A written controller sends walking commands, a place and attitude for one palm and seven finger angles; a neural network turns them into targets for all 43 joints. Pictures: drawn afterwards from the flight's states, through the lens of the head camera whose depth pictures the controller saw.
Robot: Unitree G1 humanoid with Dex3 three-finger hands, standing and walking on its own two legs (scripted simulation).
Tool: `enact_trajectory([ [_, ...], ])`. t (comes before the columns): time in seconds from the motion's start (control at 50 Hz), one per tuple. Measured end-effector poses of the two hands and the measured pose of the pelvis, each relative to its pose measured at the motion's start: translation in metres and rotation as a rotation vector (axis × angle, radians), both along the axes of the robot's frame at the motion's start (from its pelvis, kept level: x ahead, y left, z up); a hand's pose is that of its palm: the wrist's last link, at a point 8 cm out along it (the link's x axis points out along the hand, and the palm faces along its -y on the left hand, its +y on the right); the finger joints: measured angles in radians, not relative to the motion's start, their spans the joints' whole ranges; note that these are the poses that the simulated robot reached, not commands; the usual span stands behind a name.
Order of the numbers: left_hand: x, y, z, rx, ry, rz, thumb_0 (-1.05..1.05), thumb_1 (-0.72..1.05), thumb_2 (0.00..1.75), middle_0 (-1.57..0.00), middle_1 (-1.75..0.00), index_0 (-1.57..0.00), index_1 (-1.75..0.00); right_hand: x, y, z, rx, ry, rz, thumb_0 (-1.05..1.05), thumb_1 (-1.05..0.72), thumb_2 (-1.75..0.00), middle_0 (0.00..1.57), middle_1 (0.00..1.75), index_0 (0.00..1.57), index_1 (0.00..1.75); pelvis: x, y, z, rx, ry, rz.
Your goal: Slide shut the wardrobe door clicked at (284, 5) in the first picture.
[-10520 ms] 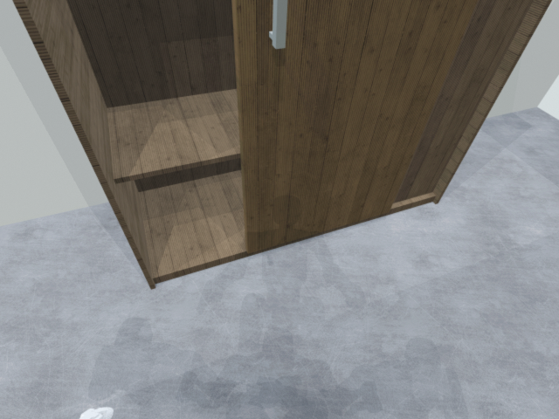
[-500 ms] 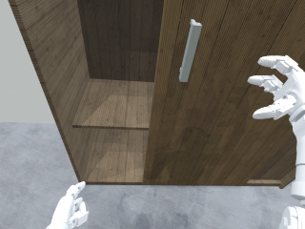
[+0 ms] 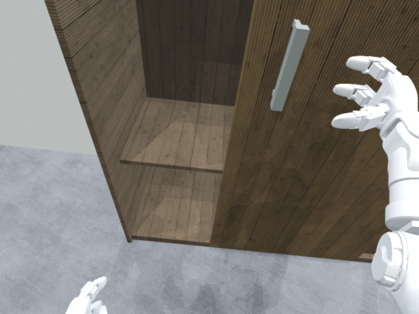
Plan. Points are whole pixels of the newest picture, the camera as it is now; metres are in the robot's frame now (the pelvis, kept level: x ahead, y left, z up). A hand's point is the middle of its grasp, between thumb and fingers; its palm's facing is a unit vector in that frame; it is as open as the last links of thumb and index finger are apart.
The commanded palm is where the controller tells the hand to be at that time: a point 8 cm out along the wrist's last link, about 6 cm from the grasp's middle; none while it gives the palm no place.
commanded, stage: move the hooked fingers beside the handle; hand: right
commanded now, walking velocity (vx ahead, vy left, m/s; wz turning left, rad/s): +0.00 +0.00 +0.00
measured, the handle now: (285, 67) +0.55 -0.09 +0.24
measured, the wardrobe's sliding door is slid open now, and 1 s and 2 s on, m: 0.39 0.39 0.39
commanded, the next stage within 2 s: feel for the door with the fingertips in 1.52 s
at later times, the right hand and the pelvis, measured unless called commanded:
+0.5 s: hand (326, 80) +0.49 -0.15 +0.25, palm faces +0.00 +1.00 -0.01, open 14.0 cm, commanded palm +0.46 -0.22 +0.24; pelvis +0.01 -0.01 +0.00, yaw +2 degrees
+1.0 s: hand (324, 83) +0.48 -0.15 +0.25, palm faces -0.01 +1.00 +0.00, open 14.0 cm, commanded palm +0.46 -0.22 +0.24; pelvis +0.00 +0.00 +0.00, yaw +0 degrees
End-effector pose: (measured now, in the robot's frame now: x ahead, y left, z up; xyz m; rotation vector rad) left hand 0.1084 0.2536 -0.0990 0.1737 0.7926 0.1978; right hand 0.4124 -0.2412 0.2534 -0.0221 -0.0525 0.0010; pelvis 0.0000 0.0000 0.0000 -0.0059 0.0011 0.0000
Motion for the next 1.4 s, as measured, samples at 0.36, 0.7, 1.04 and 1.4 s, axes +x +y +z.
enact_trajectory([
  [0.36,-0.042,0.006,-0.011,0.007,0.131,0.068,0.01,0.91,0.90,-0.20,-0.30,-0.20,-0.30,0.048,0.029,-0.005,0.008,0.029,0.012,-0.01,0.51,-0.30,0.30,1.20,0.30,1.20,0.009,-0.005,-0.001,0.003,0.049,0.015],
  [0.7,-0.036,0.005,-0.011,-0.009,0.128,0.072,0.01,0.91,0.90,-0.20,-0.30,-0.20,-0.30,0.036,0.014,-0.010,0.001,0.011,-0.028,-0.01,0.50,-0.30,0.30,1.20,0.30,1.20,0.012,-0.002,-0.001,0.002,0.040,0.022],
  [1.04,-0.031,0.005,-0.009,0.009,0.094,0.044,0.01,0.91,0.90,-0.20,-0.30,-0.20,-0.30,0.049,0.039,-0.006,0.028,0.029,0.008,-0.01,0.51,-0.29,0.30,1.20,0.30,1.20,0.003,-0.003,-0.002,0.003,0.056,0.011],
  [1.4,-0.067,0.009,-0.017,0.002,0.213,0.100,0.02,0.91,0.90,-0.20,-0.30,-0.20,-0.30,0.045,0.020,-0.014,0.016,0.024,-0.001,-0.01,0.51,-0.30,0.30,1.20,0.30,1.20,0.012,-0.003,-0.001,0.005,0.056,0.023],
])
